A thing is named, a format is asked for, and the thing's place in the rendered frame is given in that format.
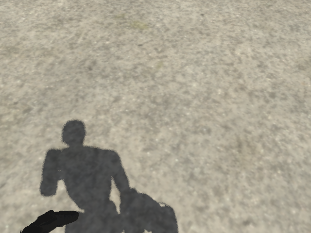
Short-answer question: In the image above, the robot left hand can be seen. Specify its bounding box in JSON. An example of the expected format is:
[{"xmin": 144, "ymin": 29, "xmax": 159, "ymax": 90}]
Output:
[{"xmin": 19, "ymin": 210, "xmax": 79, "ymax": 233}]

